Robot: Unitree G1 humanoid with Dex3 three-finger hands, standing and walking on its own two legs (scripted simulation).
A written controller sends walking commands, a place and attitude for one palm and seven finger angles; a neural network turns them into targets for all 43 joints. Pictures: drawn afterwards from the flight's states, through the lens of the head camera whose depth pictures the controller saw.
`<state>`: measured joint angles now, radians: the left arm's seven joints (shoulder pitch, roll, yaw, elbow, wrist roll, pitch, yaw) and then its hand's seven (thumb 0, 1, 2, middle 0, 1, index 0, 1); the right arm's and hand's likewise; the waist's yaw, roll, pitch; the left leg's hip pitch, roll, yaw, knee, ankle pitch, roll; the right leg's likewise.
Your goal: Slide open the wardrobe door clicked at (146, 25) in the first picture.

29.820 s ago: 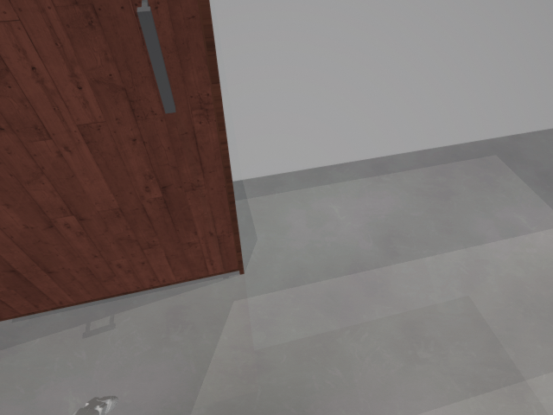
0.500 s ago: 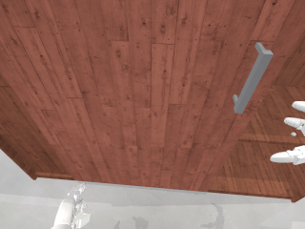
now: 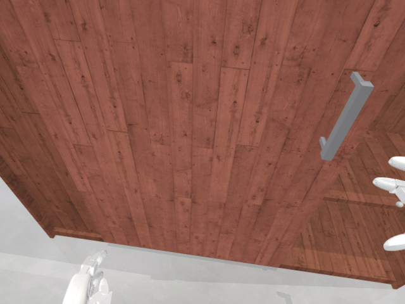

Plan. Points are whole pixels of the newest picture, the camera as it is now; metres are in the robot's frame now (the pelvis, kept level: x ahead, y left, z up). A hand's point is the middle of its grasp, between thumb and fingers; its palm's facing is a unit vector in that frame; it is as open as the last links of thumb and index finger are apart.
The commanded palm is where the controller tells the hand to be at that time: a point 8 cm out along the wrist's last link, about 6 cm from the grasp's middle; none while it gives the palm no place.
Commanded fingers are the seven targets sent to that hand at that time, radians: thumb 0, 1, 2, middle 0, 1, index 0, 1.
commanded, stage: draw the hand back to the body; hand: right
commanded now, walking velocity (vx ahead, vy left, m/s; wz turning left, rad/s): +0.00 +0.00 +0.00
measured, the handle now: (340, 118) +0.47 -0.29 +0.17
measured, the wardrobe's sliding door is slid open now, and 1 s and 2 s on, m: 0.55 0.55 0.55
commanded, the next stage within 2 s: step back with the hand held close in 1.18 s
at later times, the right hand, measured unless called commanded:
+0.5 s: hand (403, 220) +0.22 -0.29 +0.16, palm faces +0.50 +0.80 -0.33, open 11.8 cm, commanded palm +0.17 -0.32 +0.17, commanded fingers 0.00 -0.39 -0.65 0.22 0.60 0.22 0.60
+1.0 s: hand (387, 224) +0.21 -0.26 +0.17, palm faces +0.44 +0.81 -0.38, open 7.6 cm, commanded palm +0.16 -0.29 +0.18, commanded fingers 0.00 -0.90 -0.90 0.20 0.30 0.20 0.30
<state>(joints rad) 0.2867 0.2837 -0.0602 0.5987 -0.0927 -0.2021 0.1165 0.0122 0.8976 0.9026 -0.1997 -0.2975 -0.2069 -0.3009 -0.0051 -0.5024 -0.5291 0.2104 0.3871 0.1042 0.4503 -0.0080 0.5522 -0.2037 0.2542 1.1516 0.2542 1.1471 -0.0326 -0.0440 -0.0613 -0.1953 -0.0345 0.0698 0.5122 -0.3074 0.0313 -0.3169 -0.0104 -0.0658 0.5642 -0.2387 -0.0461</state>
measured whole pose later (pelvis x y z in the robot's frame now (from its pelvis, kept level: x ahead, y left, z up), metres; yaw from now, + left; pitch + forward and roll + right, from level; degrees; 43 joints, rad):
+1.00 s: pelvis +0.03 +0.01 +0.01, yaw +0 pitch -4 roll +0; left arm 0.19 0.23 -0.03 0.63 0.00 -0.08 0.08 0.01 0.90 0.90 -0.20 -0.30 -0.21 -0.30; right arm 0.47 -0.36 -0.33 -0.40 0.09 -0.05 -0.09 0.02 -0.83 -0.87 0.22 0.34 0.22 0.33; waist -0.08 -0.05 -0.01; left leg -0.02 -0.02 0.06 0.37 -0.28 0.04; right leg -0.14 0.01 -0.07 0.41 -0.21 -0.04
